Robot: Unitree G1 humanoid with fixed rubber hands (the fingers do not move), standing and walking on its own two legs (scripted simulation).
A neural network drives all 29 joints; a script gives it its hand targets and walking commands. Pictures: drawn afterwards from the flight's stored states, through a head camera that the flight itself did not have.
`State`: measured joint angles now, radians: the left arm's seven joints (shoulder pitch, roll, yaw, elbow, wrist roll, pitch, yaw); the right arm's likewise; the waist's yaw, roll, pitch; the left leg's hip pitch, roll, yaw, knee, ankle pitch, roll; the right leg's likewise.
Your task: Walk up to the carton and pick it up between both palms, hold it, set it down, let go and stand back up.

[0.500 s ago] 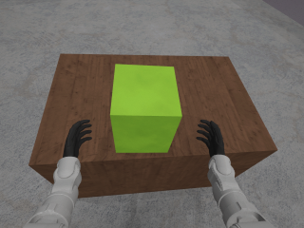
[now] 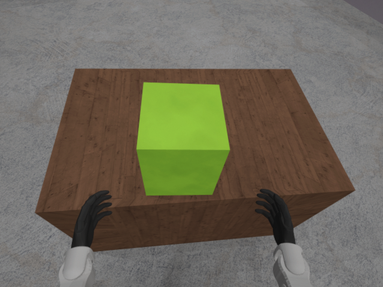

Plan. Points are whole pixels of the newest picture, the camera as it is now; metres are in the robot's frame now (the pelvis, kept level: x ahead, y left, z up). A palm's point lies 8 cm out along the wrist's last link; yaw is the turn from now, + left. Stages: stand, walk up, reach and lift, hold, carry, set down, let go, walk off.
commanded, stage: set down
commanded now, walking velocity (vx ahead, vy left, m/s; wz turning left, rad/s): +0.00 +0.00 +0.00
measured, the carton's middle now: (180, 143) +0.49 +0.02 -0.07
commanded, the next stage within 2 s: let go in 1.14 s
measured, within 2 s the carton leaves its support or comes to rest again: neither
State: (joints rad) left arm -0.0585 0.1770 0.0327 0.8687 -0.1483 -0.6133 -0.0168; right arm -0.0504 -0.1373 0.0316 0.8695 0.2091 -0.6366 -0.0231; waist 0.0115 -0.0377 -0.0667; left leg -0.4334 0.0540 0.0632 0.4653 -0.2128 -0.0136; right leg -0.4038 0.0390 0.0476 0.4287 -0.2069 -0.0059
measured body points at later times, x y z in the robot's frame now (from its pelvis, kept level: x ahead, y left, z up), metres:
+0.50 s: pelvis +0.03 -0.01 +0.00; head +0.03 +0.02 +0.45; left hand +0.21 +0.23 -0.07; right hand +0.23 -0.19 -0.06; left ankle +0.00 +0.12 -0.74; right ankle -0.01 -0.12 -0.74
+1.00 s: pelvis +0.03 -0.01 +0.01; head +0.03 +0.02 +0.45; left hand +0.18 +0.24 -0.08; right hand +0.20 -0.21 -0.08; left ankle +0.00 +0.12 -0.74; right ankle -0.01 -0.12 -0.74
